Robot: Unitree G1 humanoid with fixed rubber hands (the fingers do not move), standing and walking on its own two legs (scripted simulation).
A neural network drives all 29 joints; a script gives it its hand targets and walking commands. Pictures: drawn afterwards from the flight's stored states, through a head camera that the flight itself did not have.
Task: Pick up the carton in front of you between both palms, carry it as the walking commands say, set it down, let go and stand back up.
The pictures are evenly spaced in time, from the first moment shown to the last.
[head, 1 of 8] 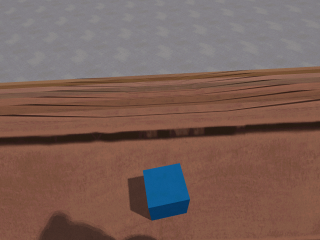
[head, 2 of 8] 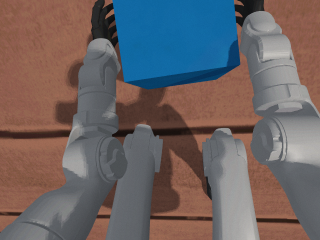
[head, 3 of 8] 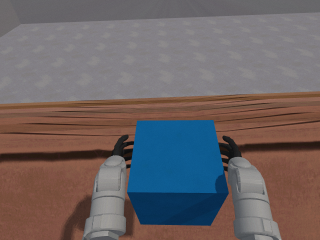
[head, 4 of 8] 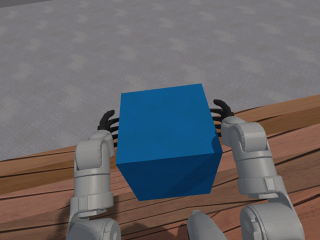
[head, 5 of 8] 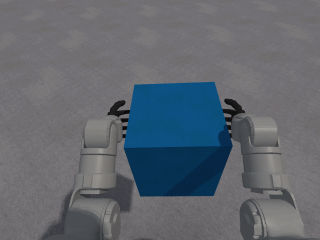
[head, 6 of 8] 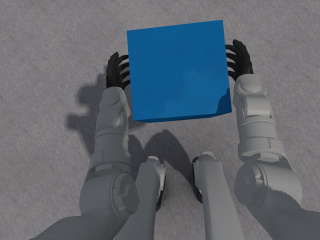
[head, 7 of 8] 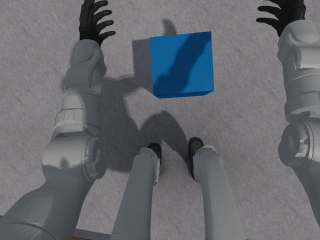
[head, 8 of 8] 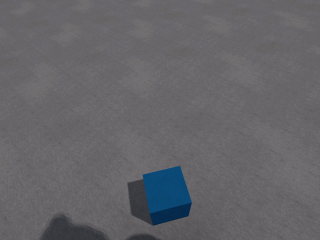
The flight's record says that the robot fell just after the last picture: no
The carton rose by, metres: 0.69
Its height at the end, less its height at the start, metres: -1.36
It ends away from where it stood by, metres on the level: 3.71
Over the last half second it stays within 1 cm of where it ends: yes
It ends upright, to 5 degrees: yes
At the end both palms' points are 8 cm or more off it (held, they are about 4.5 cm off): yes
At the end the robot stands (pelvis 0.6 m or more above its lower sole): yes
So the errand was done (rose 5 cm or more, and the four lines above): yes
